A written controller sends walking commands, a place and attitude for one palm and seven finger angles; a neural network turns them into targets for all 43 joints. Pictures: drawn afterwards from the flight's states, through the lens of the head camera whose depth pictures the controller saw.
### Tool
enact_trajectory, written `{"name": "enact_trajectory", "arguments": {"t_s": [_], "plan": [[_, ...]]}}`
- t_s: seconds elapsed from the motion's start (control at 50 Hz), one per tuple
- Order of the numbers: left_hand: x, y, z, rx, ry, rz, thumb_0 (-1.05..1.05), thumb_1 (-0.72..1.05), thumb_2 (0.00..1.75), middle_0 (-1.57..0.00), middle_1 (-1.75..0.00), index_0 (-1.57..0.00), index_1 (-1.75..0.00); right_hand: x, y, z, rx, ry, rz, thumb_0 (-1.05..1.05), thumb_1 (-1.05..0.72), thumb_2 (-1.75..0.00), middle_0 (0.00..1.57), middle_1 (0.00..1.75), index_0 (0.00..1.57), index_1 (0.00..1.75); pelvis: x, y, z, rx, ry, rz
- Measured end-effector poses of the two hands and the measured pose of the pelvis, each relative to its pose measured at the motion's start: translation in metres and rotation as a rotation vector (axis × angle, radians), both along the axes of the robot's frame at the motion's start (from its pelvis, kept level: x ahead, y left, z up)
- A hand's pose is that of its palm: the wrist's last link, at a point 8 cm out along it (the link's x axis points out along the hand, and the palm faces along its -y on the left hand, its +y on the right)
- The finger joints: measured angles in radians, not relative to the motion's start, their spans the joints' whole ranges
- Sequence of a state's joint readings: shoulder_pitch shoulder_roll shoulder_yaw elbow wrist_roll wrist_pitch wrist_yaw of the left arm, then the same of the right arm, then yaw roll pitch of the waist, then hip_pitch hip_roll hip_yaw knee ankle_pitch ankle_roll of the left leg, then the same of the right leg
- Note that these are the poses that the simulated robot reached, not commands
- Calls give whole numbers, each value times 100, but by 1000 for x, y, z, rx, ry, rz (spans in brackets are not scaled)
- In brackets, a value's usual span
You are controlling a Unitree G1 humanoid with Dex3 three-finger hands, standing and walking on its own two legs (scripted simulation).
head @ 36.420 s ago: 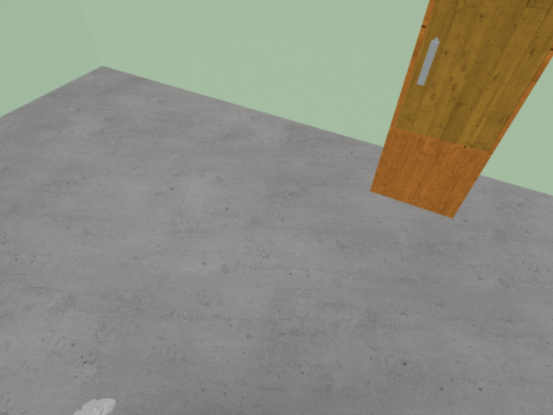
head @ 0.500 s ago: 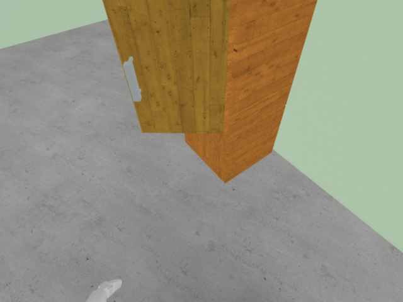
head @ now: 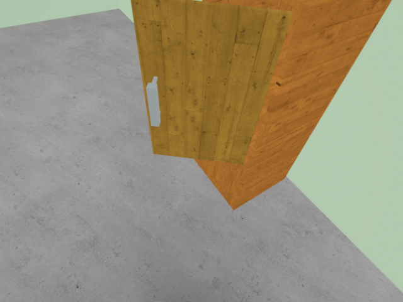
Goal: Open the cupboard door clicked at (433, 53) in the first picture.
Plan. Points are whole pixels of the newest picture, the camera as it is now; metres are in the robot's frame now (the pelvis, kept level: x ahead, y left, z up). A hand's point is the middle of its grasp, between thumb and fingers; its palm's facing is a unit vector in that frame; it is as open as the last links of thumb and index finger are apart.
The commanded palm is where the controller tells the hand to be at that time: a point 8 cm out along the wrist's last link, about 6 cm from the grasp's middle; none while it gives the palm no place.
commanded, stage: take the last steps up to it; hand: left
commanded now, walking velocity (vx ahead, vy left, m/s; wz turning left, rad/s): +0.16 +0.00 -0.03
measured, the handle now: (155, 101) +0.66 +0.21 -0.03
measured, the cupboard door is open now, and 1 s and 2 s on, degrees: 51 51 51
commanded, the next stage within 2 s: come to a stop and stand still in 0.06 s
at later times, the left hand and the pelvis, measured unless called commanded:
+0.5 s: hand (137, 272) +0.20 +0.16 -0.16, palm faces +0.01 -0.98 -0.19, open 7.3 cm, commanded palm none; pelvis +0.11 -0.01 +0.00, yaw +1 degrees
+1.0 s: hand out of the picture +0.08 +0.20 -0.17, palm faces +0.02 -0.98 -0.21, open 7.4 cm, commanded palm none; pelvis +0.07 +0.01 +0.00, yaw -1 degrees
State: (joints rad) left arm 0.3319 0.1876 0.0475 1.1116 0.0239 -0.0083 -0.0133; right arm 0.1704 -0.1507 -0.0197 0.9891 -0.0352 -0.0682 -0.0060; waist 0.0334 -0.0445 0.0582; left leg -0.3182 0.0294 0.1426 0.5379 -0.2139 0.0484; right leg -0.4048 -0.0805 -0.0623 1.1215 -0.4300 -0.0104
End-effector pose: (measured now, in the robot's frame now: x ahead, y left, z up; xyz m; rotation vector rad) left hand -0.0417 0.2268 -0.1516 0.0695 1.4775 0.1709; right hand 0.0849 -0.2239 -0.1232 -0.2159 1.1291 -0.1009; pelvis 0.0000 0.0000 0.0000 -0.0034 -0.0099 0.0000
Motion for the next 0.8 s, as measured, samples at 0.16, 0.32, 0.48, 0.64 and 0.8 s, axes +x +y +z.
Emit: {"name": "enact_trajectory", "arguments": {"t_s": [0.16,0.32,0.48,0.64,0.8], "plan": [[137,8,22,33,-224,-80,0,92,90,-20,-30,-20,-30,-22,-6,-2,-1,167,-81,0,-94,-90,20,30,20,30,45,4,11,9,15,-5],[222,-12,22,59,-288,-163,0,91,90,-20,-30,-20,-30,-27,-10,-21,53,311,-173,1,-92,-90,20,30,20,30,94,-13,2,19,22,-11],[239,-16,18,50,-279,-121,0,91,90,-20,-30,-20,-30,0,-10,-15,32,328,-168,1,-91,-90,20,30,20,30,109,-12,5,23,25,9],[195,23,-3,38,-192,-56,0,90,90,-20,-30,-20,-30,44,-7,-4,-65,190,-113,1,-91,-90,19,30,20,30,95,16,-2,-3,3,14],[146,47,6,53,-96,-24,0,91,90,-20,-30,-20,-30,64,15,9,-60,109,-44,1,-91,-90,19,30,20,30,87,24,9,-21,22,10]]}}
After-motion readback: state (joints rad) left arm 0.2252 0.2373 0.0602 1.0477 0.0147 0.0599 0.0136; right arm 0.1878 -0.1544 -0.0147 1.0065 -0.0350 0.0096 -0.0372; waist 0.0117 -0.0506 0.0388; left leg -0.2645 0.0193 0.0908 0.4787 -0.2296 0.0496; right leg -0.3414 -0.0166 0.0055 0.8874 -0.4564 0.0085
